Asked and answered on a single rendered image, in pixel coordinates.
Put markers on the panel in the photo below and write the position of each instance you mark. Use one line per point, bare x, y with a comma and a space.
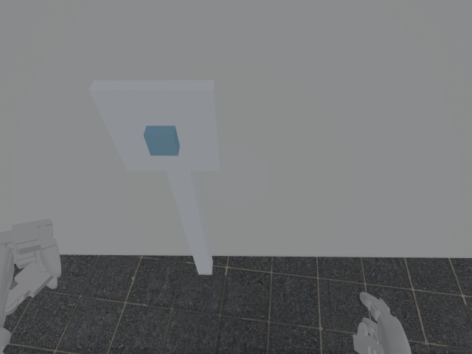
128, 106

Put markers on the button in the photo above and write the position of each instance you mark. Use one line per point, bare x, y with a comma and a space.
162, 140

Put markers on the robot right hand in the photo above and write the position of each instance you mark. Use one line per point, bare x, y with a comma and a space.
386, 337

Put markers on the robot left hand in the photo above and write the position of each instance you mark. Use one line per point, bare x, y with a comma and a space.
30, 246

